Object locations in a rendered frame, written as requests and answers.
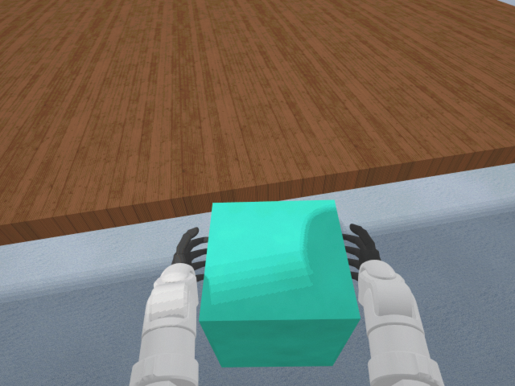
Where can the right robot hand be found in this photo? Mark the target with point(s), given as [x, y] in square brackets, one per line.
[366, 250]

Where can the carton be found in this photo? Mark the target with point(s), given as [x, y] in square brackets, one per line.
[277, 289]

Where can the robot left forearm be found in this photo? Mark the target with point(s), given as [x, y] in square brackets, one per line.
[167, 354]

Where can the left robot hand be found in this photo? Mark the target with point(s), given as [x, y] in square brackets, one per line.
[183, 251]

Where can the robot right forearm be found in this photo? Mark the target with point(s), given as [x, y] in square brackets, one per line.
[399, 354]

